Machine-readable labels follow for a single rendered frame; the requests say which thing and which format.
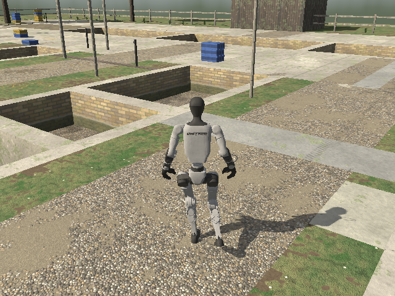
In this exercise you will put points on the robot right hand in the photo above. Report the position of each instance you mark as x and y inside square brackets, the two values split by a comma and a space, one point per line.
[226, 170]

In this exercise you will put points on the robot left thigh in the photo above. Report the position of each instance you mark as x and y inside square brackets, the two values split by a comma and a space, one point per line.
[186, 187]

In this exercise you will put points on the robot left hand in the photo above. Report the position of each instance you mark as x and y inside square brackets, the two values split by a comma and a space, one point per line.
[170, 170]

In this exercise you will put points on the robot left forearm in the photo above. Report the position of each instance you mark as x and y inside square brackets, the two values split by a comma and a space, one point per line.
[167, 161]

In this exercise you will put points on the left robot upper arm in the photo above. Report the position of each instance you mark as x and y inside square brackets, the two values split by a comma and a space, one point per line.
[178, 129]

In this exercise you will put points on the robot right forearm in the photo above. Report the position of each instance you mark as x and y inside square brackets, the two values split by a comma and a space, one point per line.
[229, 161]

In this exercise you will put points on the right robot upper arm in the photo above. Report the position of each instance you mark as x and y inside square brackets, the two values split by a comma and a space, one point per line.
[216, 129]

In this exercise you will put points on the robot head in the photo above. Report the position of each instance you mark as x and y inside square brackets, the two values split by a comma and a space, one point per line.
[196, 105]

